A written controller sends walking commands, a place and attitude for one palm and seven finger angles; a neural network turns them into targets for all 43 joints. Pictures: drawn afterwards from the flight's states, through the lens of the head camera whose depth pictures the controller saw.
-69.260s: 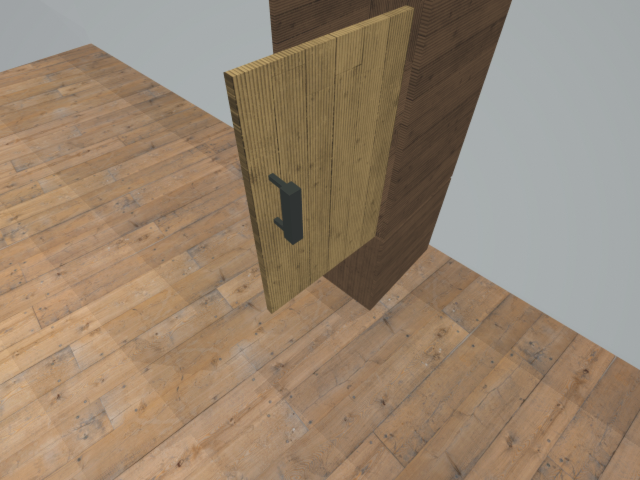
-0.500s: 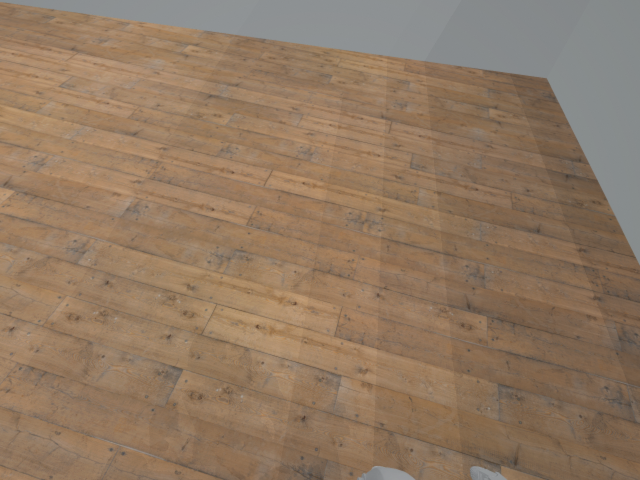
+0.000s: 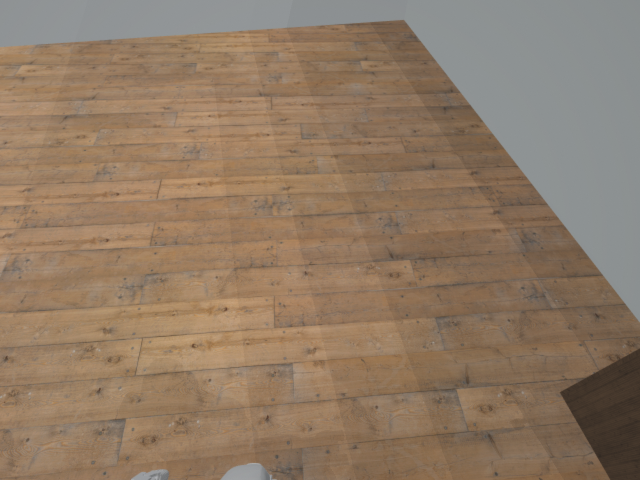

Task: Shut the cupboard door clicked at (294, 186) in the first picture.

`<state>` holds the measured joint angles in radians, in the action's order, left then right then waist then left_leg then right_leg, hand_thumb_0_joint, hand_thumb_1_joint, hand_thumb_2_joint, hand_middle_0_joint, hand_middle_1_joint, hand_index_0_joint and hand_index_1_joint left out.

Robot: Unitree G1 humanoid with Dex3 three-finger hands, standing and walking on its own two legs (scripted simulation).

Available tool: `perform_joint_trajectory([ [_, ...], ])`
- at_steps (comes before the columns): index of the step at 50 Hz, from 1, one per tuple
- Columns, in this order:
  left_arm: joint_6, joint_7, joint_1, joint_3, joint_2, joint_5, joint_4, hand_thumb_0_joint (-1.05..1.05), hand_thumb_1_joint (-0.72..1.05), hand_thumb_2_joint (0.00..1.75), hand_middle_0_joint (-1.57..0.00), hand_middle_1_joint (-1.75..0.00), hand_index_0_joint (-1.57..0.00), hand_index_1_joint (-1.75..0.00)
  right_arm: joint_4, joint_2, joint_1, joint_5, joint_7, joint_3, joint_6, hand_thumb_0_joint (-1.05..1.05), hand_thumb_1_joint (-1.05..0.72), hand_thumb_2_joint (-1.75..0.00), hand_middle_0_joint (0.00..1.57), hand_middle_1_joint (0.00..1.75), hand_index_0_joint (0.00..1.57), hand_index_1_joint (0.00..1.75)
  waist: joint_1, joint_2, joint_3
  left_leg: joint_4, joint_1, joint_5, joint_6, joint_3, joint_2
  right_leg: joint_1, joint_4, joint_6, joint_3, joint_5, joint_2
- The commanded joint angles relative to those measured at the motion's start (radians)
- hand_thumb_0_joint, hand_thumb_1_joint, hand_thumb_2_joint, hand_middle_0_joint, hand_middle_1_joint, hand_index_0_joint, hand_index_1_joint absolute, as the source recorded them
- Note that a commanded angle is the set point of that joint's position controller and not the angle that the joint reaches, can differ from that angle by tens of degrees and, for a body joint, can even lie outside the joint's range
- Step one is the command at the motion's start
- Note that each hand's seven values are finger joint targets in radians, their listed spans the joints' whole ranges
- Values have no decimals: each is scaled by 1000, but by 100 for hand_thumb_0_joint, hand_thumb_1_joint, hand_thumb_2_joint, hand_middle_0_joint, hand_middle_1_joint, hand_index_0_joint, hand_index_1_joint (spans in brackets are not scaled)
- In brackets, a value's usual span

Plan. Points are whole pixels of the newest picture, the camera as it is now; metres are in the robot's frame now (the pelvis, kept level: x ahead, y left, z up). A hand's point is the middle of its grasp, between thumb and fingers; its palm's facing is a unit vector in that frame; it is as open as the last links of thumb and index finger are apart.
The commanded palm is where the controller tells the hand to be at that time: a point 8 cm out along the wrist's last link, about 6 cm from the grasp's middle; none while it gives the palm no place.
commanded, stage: turn to face it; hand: left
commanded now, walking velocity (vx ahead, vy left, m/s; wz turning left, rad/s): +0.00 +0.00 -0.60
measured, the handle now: out of the picture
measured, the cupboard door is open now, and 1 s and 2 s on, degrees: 7 7 7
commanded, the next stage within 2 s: take the last steps up to it in 1.78 s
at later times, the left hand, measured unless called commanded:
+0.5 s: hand (216, 461) +0.16 +0.15 -0.15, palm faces -0.30 -0.91 -0.27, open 7.4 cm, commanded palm none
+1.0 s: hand (245, 421) +0.22 +0.12 -0.15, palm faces -0.54 -0.81 -0.21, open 7.4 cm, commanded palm none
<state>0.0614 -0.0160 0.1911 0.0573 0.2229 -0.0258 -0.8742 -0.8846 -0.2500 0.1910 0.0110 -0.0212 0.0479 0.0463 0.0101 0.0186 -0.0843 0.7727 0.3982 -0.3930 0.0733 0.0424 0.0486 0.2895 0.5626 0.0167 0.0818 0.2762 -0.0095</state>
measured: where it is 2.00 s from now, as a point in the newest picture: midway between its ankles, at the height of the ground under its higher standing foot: outside the picture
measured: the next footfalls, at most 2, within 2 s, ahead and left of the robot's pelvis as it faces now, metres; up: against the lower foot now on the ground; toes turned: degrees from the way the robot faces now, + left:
left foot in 0.04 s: +0.07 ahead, +0.13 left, +0.00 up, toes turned +2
right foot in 0.40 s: -0.01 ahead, -0.13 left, +0.00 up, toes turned -20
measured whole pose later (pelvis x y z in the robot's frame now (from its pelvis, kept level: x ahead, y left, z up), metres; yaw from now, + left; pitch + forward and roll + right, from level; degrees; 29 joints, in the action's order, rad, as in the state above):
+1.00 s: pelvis +0.01 +0.00 +0.01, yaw -36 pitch +1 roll -2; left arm 0.09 -0.05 0.15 0.09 0.27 -0.02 -0.88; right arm -0.88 -0.21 0.21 0.03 -0.03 0.01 0.02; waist 0.00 0.00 -0.10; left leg 0.52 0.24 -0.29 0.02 0.17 0.14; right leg 0.41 0.92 0.05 -0.05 0.47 0.02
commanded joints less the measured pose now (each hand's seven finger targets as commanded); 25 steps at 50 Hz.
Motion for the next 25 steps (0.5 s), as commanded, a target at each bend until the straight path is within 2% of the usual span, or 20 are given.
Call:
perform_joint_trajectory([
  [1, -8, 10, -50, 52, 139, 17, 106, 0, 90, 90, -20, -30, -20, -30, 41, -155, 142, 6, -16, 31, -55, 0, -90, -90, 20, 30, 20, 30, 42, -89, 146, -454, -313, 137, -59, -173, 143, 178, 56, -58, 120, -20, 41],
  [2, -9, 1, -31, 40, 95, 18, 119, 0, 90, 90, -20, -30, -20, -30, 56, -241, 156, 15, -16, 46, -55, 0, -90, -90, 20, 30, 20, 30, 38, -348, 143, -517, -320, 206, -165, -410, 378, 274, 307, -2, -37, 301, -54],
  [3, -5, -2, -47, 46, 128, 6, 121, 0, 90, 90, -20, -30, -20, -30, 62, -241, 142, 22, -20, 42, -54, 0, -90, -90, 20, 30, 20, 30, 45, -294, 133, -536, -229, 164, -233, -441, 443, 262, 493, 4, -24, 347, -13],
  [4, -5, -9, -66, 57, 130, -2, 104, 0, 90, 90, -20, -30, -20, -30, 67, -210, 94, 25, -23, 36, -57, 0, -90, -90, 20, 30, 20, 30, 21, -249, 101, -534, -178, 185, -231, -385, 399, 266, 593, 13, -19, 295, 9],
  [5, -4, -19, -55, 62, 132, 0, 93, 0, 90, 90, -20, -30, -20, -30, 83, -186, 43, 24, -24, 27, -57, 0, -90, -90, 20, 30, 20, 30, -3, -215, 69, -520, -149, 210, -217, -281, 354, 259, 637, 18, -34, 239, 30],
  [6, 0, -25, -44, 60, 118, 2, 82, 0, 90, 90, -20, -30, -20, -30, 88, -167, 9, 24, -25, 22, -55, 0, -90, -90, 20, 30, 20, 30, -18, -201, 63, -500, -164, 260, -200, -187, 312, 259, 622, 28, -52, 200, 40],
  [7, 2, -30, -42, 57, 105, 3, 80, 0, 90, 90, -20, -30, -20, -30, 88, -153, 0, 22, -26, 20, -55, 0, -90, -90, 20, 30, 20, 30, -18, -192, 63, -481, -180, 307, -192, -121, 295, 249, 588, 32, -79, 188, 47],
  [9, 6, -31, -60, 49, 87, 7, 84, 0, 90, 90, -20, -30, -20, -30, 61, -149, 53, 22, -25, 23, -53, 0, -90, -90, 20, 30, 20, 30, 3, -197, 88, -455, -249, 404, -192, -66, 283, 233, 512, 37, -103, 179, 42],
  [11, 4, -30, -82, 44, 73, 8, 92, 0, 90, 90, -20, -30, -20, -30, 43, -156, 87, 21, -22, 31, -51, 0, -90, -90, 20, 30, 20, 30, 21, -213, 112, -433, -287, 446, -201, -35, 301, 197, 402, 35, -126, 189, 44],
  [12, 1, -30, -93, 41, 71, 6, 95, 0, 90, 90, -20, -30, -20, -30, 37, -156, 98, 20, -21, 35, -50, 0, -90, -90, 20, 30, 20, 30, 31, -200, 106, -421, -290, 464, -202, -24, 309, 176, 357, 32, -143, 195, 38],
  [15, -5, -27, -86, 37, 65, 8, 96, 0, 90, 90, -20, -30, -20, -30, 29, -180, 90, 21, -12, 47, -43, 0, -90, -90, 20, 30, 20, 30, 33, -240, 124, -383, -276, 469, -199, 5, 330, 98, 226, 18, -173, 194, 21],
  [17, -13, -24, -55, 36, 76, 6, 88, 0, 90, 90, -20, -30, -20, -30, 26, -185, 79, 16, -6, 52, -39, 0, -90, -90, 20, 30, 20, 30, 14, -219, 127, -313, -249, 465, -163, 46, 316, 9, 61, 4, -194, 92, 5],
  [18, -18, -22, 0, 42, 89, 7, 72, 0, 90, 90, -20, -30, -20, -30, 32, -188, 54, 13, -4, 55, -37, 0, -90, -90, 20, 30, 20, 30, -19, -199, 146, -239, -207, 417, -127, 78, 295, -87, -71, -7, -196, -22, 4],
  [19, -27, -15, 67, 53, 148, 2, 52, 0, 90, 90, -20, -30, -20, -30, 42, -162, 42, 4, 1, 55, -35, 0, -90, -90, 20, 30, 20, 30, -50, -78, 170, -110, -107, 286, -71, 119, 243, -223, -187, -39, -96, -142, 81],
  [20, -39, -1, 93, 72, 257, -8, 40, 0, 90, 90, -20, -30, -20, -30, 88, -76, 11, 0, 5, 36, -32, 0, -90, -90, 20, 30, 20, 30, -71, 268, 130, 105, 178, -178, -3, 184, 87, -340, -258, -141, 242, -386, 336],
  [21, -35, 9, 135, 71, 291, 6, 33, 0, 90, 90, -20, -30, -20, -30, 114, -91, -46, 2, 0, 25, -17, 0, -90, -90, 20, 30, 20, 30, -106, 232, 116, 277, 216, -251, -2, 52, 54, -240, -246, -229, 302, -490, 417],
  [22, -33, 24, 103, 81, 264, 2, 33, 0, 90, 90, -20, -30, -20, -30, 119, -80, -82, 2, -9, 28, -13, 0, -90, -90, 20, 30, 20, 30, -82, 217, 100, 362, 273, -208, -4, -11, 54, -244, -229, -249, 315, -528, 369],
  [23, -34, 29, 56, 73, 242, 3, 44, 0, 90, 90, -20, -30, -20, -30, 104, -89, -70, 2, -13, 27, -15, 0, -90, -90, 20, 30, 20, 30, -61, 248, 95, 391, 297, -155, -1, -48, 66, -242, -215, -245, 287, -492, 339],
  [24, -34, 30, 1, 63, 205, 4, 58, 0, 90, 90, -20, -30, -20, -30, 84, -98, -52, 4, -10, 29, -16, 0, -90, -90, 20, 30, 20, 30, -31, 211, 91, 387, 263, -78, 8, -51, 75, -219, -198, -221, 198, -487, 288],
  [25, -36, 28, -23, 57, 192, 4, 72, 0, 90, 90, -20, -30, -20, -30, 74, -94, -32, 4, -4, 28, -15, 0, -90, -90, 20, 30, 20, 30, -15, 173, 110, 360, 212, -39, 15, -37, 65, -189, -183, -204, 152, -497, 254],
])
